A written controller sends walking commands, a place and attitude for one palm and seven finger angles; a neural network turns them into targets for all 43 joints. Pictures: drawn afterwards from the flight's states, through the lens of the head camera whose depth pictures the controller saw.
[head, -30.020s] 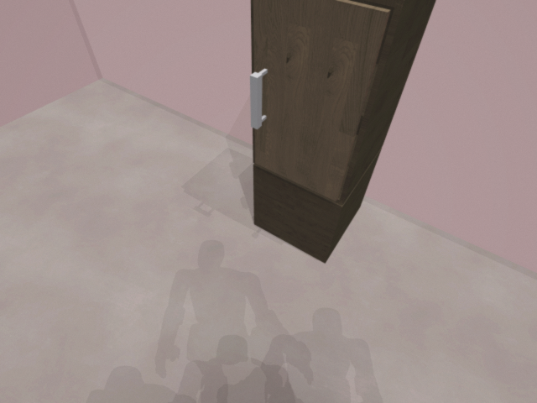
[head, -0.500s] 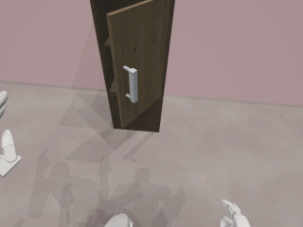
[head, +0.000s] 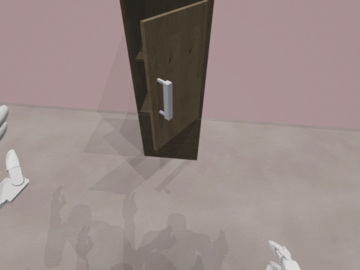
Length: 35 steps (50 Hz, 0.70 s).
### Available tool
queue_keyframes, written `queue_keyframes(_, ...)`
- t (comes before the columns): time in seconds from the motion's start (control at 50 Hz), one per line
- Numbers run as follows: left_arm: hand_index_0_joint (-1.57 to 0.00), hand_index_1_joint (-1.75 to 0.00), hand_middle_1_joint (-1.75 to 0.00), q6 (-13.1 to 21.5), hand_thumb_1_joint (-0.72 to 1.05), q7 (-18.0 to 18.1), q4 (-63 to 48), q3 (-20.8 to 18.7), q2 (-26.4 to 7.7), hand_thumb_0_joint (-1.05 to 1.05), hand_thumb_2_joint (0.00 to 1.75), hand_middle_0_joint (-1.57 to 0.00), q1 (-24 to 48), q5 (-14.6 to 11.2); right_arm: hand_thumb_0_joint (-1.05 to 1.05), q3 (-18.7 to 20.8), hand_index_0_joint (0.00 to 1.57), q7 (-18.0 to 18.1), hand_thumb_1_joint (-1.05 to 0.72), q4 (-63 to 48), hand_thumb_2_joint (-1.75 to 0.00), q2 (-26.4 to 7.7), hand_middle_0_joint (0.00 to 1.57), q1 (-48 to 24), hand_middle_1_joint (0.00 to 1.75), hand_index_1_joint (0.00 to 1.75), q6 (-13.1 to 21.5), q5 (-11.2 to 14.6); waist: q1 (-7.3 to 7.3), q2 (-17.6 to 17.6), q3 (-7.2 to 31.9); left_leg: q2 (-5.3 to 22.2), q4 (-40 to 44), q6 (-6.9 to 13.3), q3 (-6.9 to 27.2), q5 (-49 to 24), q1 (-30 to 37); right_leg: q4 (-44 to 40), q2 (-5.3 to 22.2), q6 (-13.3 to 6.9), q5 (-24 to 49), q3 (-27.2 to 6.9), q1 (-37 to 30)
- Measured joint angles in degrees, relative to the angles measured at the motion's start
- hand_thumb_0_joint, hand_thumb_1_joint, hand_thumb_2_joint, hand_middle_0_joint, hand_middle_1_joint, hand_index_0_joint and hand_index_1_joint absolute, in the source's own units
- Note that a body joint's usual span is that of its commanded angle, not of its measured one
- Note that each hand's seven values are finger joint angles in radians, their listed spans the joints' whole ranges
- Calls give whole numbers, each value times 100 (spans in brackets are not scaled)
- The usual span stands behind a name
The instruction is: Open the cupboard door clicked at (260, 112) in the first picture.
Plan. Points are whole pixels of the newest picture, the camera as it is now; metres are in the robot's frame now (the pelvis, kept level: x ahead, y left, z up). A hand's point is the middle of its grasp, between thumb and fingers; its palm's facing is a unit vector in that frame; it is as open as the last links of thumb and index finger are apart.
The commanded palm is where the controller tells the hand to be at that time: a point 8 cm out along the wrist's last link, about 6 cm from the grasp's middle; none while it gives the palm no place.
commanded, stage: stop stepping back and stand still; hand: left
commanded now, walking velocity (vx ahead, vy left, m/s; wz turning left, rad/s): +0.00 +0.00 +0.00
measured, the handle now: (164, 99) +0.74 +0.11 -0.04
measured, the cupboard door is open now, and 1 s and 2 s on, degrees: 55 55 55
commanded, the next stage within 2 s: let the arm hang, fingers relaxed in 0.22 s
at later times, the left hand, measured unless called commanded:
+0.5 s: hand (77, 261) +0.16 +0.24 -0.06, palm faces +0.06 -0.91 -0.40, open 7.4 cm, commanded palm none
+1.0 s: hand out of the picture -0.06 +0.24 -0.15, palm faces +0.05 -0.95 -0.31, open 7.3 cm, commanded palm none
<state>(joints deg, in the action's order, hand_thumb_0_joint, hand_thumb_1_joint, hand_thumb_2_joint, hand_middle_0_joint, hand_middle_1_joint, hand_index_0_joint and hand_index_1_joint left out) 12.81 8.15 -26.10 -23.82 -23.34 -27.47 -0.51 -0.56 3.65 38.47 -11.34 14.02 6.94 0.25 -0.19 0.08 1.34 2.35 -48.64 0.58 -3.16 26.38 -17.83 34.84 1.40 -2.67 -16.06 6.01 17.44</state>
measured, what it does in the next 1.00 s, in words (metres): stands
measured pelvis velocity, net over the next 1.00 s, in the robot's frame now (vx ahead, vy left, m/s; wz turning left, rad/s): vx -0.04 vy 0.01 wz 0.04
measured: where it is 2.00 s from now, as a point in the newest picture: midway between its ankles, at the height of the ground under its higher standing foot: outside the picture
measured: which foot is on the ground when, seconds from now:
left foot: down 0.00-1.00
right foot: down 0.00-1.00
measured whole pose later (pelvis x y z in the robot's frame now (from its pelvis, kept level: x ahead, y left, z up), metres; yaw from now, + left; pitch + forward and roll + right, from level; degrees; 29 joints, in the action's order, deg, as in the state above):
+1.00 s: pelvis -0.04 +0.01 +0.01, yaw +2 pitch -2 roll +0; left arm -1.3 0.4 64.0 -1.9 -15.5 -15.5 1.1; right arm 0.6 0.5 63.0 -11.8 16.9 -1.3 -1.4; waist -0.3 -1.9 -3.3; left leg 0.6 -25.5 0.5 -1.5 9.3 -14.7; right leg 25.0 1.1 -1.8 -9.4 5.5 14.7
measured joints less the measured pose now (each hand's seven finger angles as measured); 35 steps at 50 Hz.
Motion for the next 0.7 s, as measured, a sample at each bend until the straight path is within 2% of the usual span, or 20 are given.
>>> queue_keyframes(0.08,-21,-30,-30,-60,89,-2,-29,-21,98,1,89,-21,-184,-80,2,-80,20,41,-90,-199,-90,-26,21,-14,30,30,-54,-53,75,-16,-71,17,1371,25,-22,-713,218,132,-25,99,-40,-17,126)
queue_keyframes(0.14,-21,-30,-30,-132,89,13,7,-3,88,2,89,-21,-284,-37,2,-70,20,78,-90,-205,-90,122,21,33,30,30,-18,-82,37,163,-136,-87,1482,-33,-130,-925,310,680,-9,241,-633,-279,264)
queue_keyframes(0.2,-21,-30,-30,-195,89,29,-80,-19,7,2,89,-21,-327,21,2,-139,20,65,-90,-218,-90,219,21,154,30,30,91,-75,31,245,-147,-125,1692,-76,-83,-1042,396,295,-10,316,-377,-282,24)
queue_keyframes(0.24,-21,-30,-30,-175,89,45,-152,-35,-11,2,89,-21,-290,42,2,-185,20,41,-90,-222,-90,206,21,135,30,30,140,-59,-9,219,-217,-86,1654,-118,-68,-1039,366,-108,-57,197,57,-267,-142)
queue_keyframes(0.28,-21,-30,-30,-143,89,30,-161,9,51,2,89,-21,-237,23,2,-178,20,20,-90,-189,-90,143,21,42,30,30,134,-60,0,87,-286,-1,1669,-149,-26,-1061,344,-244,-149,65,133,-220,-180)
queue_keyframes(0.32,-21,-30,-30,-129,89,11,-185,54,74,2,89,-21,-232,-17,2,-132,20,4,-90,-182,-90,71,21,-41,30,30,108,-42,41,-11,-298,42,1679,-155,15,-1103,274,-362,-197,22,178,-179,-174)
queue_keyframes(0.36,-21,-30,-30,-133,89,-241,603,476,-32,1,89,-20,191,156,1,41,20,-213,-90,76,-90,-141,21,-131,30,30,168,-41,26,-170,-188,4,1386,-106,119,-1187,-29,-274,-150,30,175,-92,-6)
queue_keyframes(0.4,-21,-30,-30,-565,89,-527,1909,1051,44,1,89,-20,713,235,1,153,20,-355,-90,388,-90,-424,21,-264,30,30,-51,-49,40,-385,-35,-54,1298,-95,174,-1015,-147,-37,-78,73,80,-37,174)
queue_keyframes(0.46,-20,-30,-30,-1232,90,-737,3972,1658,429,1,89,-20,1220,262,1,184,20,-389,-90,744,-90,-639,21,-411,30,30,-397,-108,125,-488,57,-147,1186,-46,149,-985,-233,207,26,126,-17,-65,315)
queue_keyframes(0.52,-20,-30,-30,-1556,90,-833,5511,2084,774,1,89,-19,1345,276,1,135,20,-399,-90,940,-90,-608,20,-373,30,30,-581,-157,209,-307,-64,-178,1294,-52,113,-1074,-133,204,54,102,13,-101,271)
queue_keyframes(0.62,-20,-30,-30,-1659,91,-903,7129,2544,1225,2,89,-20,1218,213,1,36,20,-412,-91,1335,-90,-410,20,-133,30,30,-783,-201,213,95,-411,-137,1612,-95,143,-1310,26,-133,-4,60,249,-64,99)
queue_keyframes(0.7,-21,-30,-30,-1545,97,-807,7826,2391,1103,0,89,-21,1130,165,1,5,20,-386,-91,1749,-90,-221,20,153,30,30,-880,-195,73,203,-549,-76,1856,-109,233,-1492,51,-551,-88,19,499,32,-32)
